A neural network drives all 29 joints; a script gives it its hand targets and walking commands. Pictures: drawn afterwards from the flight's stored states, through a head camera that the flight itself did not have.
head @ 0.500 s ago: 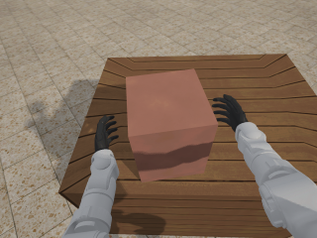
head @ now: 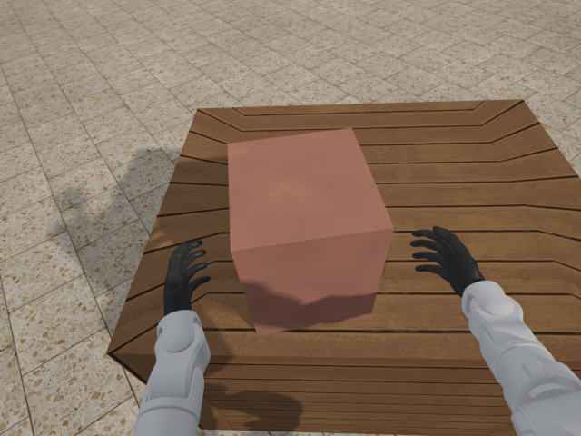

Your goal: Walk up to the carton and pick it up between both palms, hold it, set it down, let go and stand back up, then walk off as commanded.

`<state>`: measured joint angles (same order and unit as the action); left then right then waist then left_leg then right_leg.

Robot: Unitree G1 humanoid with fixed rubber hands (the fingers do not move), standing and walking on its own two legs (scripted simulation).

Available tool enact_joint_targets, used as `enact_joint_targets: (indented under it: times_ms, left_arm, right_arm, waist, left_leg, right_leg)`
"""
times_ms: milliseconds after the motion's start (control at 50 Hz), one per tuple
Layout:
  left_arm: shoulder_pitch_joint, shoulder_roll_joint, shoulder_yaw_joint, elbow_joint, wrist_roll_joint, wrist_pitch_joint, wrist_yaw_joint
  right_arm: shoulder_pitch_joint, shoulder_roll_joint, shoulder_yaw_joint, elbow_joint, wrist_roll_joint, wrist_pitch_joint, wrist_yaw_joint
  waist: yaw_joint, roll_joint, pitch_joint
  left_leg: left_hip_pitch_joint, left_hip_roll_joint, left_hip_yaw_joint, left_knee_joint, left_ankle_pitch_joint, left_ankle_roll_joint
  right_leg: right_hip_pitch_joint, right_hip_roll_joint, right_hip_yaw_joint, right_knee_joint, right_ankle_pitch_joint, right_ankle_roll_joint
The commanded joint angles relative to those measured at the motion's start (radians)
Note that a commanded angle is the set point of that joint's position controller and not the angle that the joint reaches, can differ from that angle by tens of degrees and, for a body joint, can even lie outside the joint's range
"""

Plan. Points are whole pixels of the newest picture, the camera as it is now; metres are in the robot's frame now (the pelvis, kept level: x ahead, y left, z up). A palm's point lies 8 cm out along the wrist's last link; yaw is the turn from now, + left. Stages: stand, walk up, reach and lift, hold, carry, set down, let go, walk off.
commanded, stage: set down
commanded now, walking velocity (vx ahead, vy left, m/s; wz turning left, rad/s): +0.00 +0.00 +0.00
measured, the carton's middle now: (302, 235) +0.44 +0.05 +0.01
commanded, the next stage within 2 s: none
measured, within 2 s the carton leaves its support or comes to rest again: neither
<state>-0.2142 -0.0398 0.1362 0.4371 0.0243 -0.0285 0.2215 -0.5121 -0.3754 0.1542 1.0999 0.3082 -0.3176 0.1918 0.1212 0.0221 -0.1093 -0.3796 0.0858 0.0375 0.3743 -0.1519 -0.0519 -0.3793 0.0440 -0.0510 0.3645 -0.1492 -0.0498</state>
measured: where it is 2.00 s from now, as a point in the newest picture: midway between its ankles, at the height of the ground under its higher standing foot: outside the picture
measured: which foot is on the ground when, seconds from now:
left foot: down 0.00-1.00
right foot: down 0.00-1.00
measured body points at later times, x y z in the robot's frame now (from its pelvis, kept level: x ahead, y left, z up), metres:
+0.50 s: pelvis +0.00 +0.00 +0.00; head +0.01 -0.01 +0.45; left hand +0.25 +0.20 +0.03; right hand +0.32 -0.22 +0.00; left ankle +0.01 +0.16 -0.74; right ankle +0.01 -0.08 -0.74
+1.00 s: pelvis +0.00 +0.00 +0.00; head +0.00 +0.00 +0.45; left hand +0.22 +0.19 +0.03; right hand +0.26 -0.23 -0.02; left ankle +0.01 +0.16 -0.74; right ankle +0.01 -0.08 -0.74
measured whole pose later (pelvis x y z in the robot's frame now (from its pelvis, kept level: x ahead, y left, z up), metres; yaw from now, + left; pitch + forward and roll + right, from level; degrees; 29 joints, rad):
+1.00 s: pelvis +0.00 +0.00 +0.00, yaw +0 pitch +6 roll +0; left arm 0.23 -0.07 -0.01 0.03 0.02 0.05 0.25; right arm 0.04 -0.43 0.10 0.69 0.34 -0.34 0.27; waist 0.11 -0.01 -0.11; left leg -0.28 0.08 0.04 0.33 -0.14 -0.05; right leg -0.30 0.04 -0.04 0.36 -0.15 -0.05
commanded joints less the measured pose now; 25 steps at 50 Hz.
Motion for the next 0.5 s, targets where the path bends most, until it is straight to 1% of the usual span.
enact_joint_targets:
  times_ms: [0,20,40,60,80,100,120,140,160,180,200,220,240,260,280,300,320,340,360,380,400,420,440,460,480]
  left_arm:
    - [-0.086,0.029,-0.065,-0.217,0.003,-0.037,-0.024]
    - [-0.033,0.028,-0.087,-0.277,-0.007,-0.048,-0.020]
    - [-0.010,0.021,-0.085,-0.297,-0.009,-0.056,-0.016]
    - [-0.038,0.029,-0.089,-0.303,-0.016,-0.067,-0.016]
    - [-0.030,0.042,-0.082,-0.289,-0.021,-0.069,-0.012]
    - [-0.011,0.026,-0.086,-0.296,-0.020,-0.072,-0.009]
    - [-0.047,0.037,-0.092,-0.294,-0.027,-0.068,-0.006]
    - [0.003,0.022,-0.108,-0.332,-0.028,-0.069,-0.003]
    - [0.031,0.018,-0.118,-0.335,-0.031,-0.064,-0.003]
    - [-0.012,0.022,-0.120,-0.310,-0.029,-0.056,0.000]
    - [0.046,0.029,-0.118,-0.336,-0.025,-0.050,0.001]
    - [0.110,-0.001,-0.137,-0.374,-0.028,-0.039,-0.003]
    - [0.069,0.012,-0.132,-0.355,-0.027,-0.032,-0.003]
    - [0.103,0.010,-0.121,-0.341,-0.014,-0.023,-0.002]
    - [0.109,-0.002,-0.124,-0.354,-0.015,-0.015,-0.002]
    - [0.132,-0.006,-0.128,-0.397,-0.007,-0.004,0.002]
    - [0.117,-0.009,-0.135,-0.354,0.000,0.005,0.001]
    - [0.171,-0.024,-0.147,-0.422,0.000,0.015,0.007]
    - [0.199,-0.034,-0.155,-0.419,0.004,0.022,0.004]
    - [0.171,-0.025,-0.151,-0.429,0.004,0.025,0.003]
    - [0.186,-0.032,-0.159,-0.436,0.006,0.024,0.008]
    - [0.220,-0.025,-0.156,-0.479,0.009,0.030,0.012]
    - [0.308,-0.064,-0.195,-0.521,-0.002,0.034,0.007]
    - [0.299,-0.034,-0.175,-0.546,0.001,0.037,0.007]
    - [0.315,-0.041,-0.189,-0.535,0.000,0.036,0.006]
  right_arm:
    - [-0.121,-0.232,-0.030,-0.263,0.111,-0.079,0.001]
    - [-0.072,-0.239,-0.041,-0.309,0.122,-0.091,0.009]
    - [-0.059,-0.248,-0.046,-0.330,0.119,-0.105,0.008]
    - [-0.061,-0.246,-0.056,-0.349,0.113,-0.108,0.005]
    - [-0.058,-0.261,-0.057,-0.334,0.119,-0.108,0.008]
    - [-0.029,-0.254,-0.054,-0.351,0.117,-0.107,0.014]
    - [-0.050,-0.268,-0.063,-0.350,0.122,-0.100,0.018]
    - [-0.010,-0.255,-0.057,-0.354,0.126,-0.099,0.022]
    - [0.022,-0.261,-0.066,-0.363,0.130,-0.099,0.025]
    - [-0.016,-0.281,-0.083,-0.344,0.115,-0.094,0.023]
    - [0.065,-0.270,-0.084,-0.336,0.122,-0.088,0.029]
    - [0.112,-0.275,-0.082,-0.375,0.128,-0.085,0.030]
    - [0.085,-0.303,-0.097,-0.359,0.120,-0.081,0.029]
    - [0.131,-0.296,-0.094,-0.330,0.110,-0.069,0.030]
    - [0.123,-0.286,-0.099,-0.357,0.115,-0.070,0.034]
    - [0.144,-0.301,-0.118,-0.370,0.112,-0.069,0.034]
    - [0.142,-0.298,-0.117,-0.331,0.107,-0.062,0.035]
    - [0.196,-0.306,-0.132,-0.358,0.111,-0.060,0.042]
    - [0.221,-0.296,-0.127,-0.387,0.116,-0.055,0.043]
    - [0.187,-0.305,-0.141,-0.382,0.104,-0.056,0.042]
    - [0.221,-0.306,-0.148,-0.388,0.107,-0.054,0.046]
    - [0.249,-0.306,-0.149,-0.411,0.109,-0.055,0.049]
    - [0.329,-0.303,-0.146,-0.431,0.127,-0.058,0.056]
    - [0.320,-0.293,-0.140,-0.455,0.133,-0.061,0.053]
    - [0.337,-0.295,-0.148,-0.446,0.132,-0.064,0.053]
  waist:
    - [-0.013,-0.152,-0.349]
    - [-0.031,-0.145,-0.369]
    - [-0.032,-0.167,-0.368]
    - [-0.043,-0.161,-0.382]
    - [-0.025,-0.167,-0.368]
    - [-0.023,-0.174,-0.345]
    - [-0.031,-0.178,-0.331]
    - [-0.030,-0.164,-0.344]
    - [-0.049,-0.156,-0.340]
    - [-0.050,-0.167,-0.320]
    - [-0.059,-0.160,-0.308]
    - [-0.074,-0.177,-0.303]
    - [-0.072,-0.177,-0.288]
    - [-0.076,-0.188,-0.254]
    - [-0.071,-0.180,-0.256]
    - [-0.076,-0.173,-0.265]
    - [-0.080,-0.169,-0.230]
    - [-0.087,-0.167,-0.241]
    - [-0.092,-0.162,-0.214]
    - [-0.096,-0.176,-0.213]
    - [-0.095,-0.160,-0.212]
    - [-0.095,-0.149,-0.213]
    - [-0.122,-0.171,-0.203]
    - [-0.114,-0.165,-0.224]
    - [-0.116,-0.168,-0.185]
  left_leg:
    - [0.161,-0.092,0.012,0.000,0.374,0.035]
    - [0.173,-0.088,0.009,-0.002,0.399,0.033]
    - [0.188,-0.083,0.006,0.001,0.415,0.033]
    - [0.184,-0.089,0.009,0.004,0.399,0.034]
    - [0.179,-0.089,0.012,0.001,0.363,0.037]
    - [0.174,-0.085,0.012,-0.009,0.354,0.035]
    - [0.184,-0.083,0.016,-0.011,0.308,0.040]
    - [0.207,-0.080,0.014,-0.012,0.317,0.039]
    - [0.223,-0.078,0.006,-0.010,0.322,0.035]
    - [0.223,-0.079,0.012,-0.018,0.274,0.036]
    - [0.240,-0.077,0.008,-0.018,0.287,0.037]
    - [0.261,-0.074,0.001,-0.017,0.303,0.040]
    - [0.264,-0.076,0.002,-0.025,0.280,0.038]
    - [0.254,-0.077,0.002,-0.036,0.253,0.046]
    - [0.244,-0.077,0.002,-0.041,0.238,0.046]
    - [0.250,-0.076,-0.005,-0.040,0.244,0.046]
    - [0.259,-0.080,-0.003,-0.044,0.222,0.050]
    - [0.274,-0.073,-0.011,-0.046,0.246,0.050]
    - [0.281,-0.078,-0.009,-0.048,0.241,0.049]
    - [0.269,-0.078,-0.011,-0.050,0.224,0.050]
    - [0.287,-0.079,-0.011,-0.055,0.212,0.051]
    - [0.293,-0.073,-0.009,-0.052,0.225,0.054]
    - [0.324,-0.076,-0.026,-0.051,0.276,0.052]
    - [0.312,-0.083,-0.017,-0.043,0.269,0.055]
    - [0.304,-0.085,-0.020,-0.048,0.256,0.057]
  right_leg:
    - [0.418,0.009,0.084,-0.003,0.373,0.017]
    - [0.436,0.013,0.076,-0.001,0.395,0.014]
    - [0.433,0.019,0.075,0.004,0.414,0.015]
    - [0.430,0.009,0.080,0.008,0.412,0.018]
    - [0.410,0.008,0.085,0.002,0.371,0.018]
    - [0.411,0.010,0.081,0.001,0.356,0.013]
    - [0.359,0.012,0.078,-0.012,0.270,0.014]
    - [0.354,0.008,0.078,-0.012,0.281,0.013]
    - [0.355,0.009,0.070,-0.010,0.290,0.008]
    - [0.324,0.010,0.068,-0.025,0.219,0.007]
    - [0.332,0.006,0.070,-0.028,0.233,0.005]
    - [0.350,0.007,0.071,-0.030,0.274,0.006]
    - [0.320,0.013,0.063,-0.036,0.225,0.007]
    - [0.325,0.009,0.068,-0.041,0.194,0.008]
    - [0.322,0.006,0.074,-0.047,0.175,0.003]
    - [0.342,0.009,0.075,-0.042,0.187,0.000]
    - [0.305,0.006,0.080,-0.051,0.138,-0.001]
    - [0.323,0.006,0.070,-0.050,0.157,-0.009]
    - [0.314,0.006,0.071,-0.054,0.158,-0.007]
    - [0.303,0.007,0.069,-0.058,0.136,-0.007]
    - [0.293,0.004,0.067,-0.061,0.121,-0.007]
    - [0.290,0.000,0.077,-0.062,0.130,-0.010]
    - [0.318,0.011,0.069,-0.060,0.196,-0.012]
    - [0.326,0.002,0.081,-0.056,0.205,-0.007]
    - [0.319,0.004,0.081,-0.056,0.194,-0.008]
